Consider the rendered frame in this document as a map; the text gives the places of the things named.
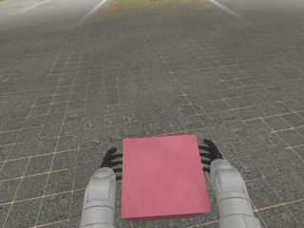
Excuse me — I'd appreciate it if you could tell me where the robot right forearm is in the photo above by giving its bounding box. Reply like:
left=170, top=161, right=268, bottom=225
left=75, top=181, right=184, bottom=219
left=210, top=159, right=261, bottom=228

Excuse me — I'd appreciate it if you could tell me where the robot left forearm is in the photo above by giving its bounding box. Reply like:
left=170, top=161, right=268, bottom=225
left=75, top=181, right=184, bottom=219
left=80, top=167, right=117, bottom=228

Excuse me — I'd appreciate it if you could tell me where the robot right hand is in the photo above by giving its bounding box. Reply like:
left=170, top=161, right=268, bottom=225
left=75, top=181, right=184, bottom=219
left=198, top=139, right=222, bottom=173

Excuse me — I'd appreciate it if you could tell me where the robot left hand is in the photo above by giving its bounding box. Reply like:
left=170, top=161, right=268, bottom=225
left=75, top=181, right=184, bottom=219
left=100, top=147, right=123, bottom=180

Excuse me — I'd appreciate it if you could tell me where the carton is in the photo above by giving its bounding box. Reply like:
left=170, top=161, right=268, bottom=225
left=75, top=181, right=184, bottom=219
left=121, top=134, right=212, bottom=222

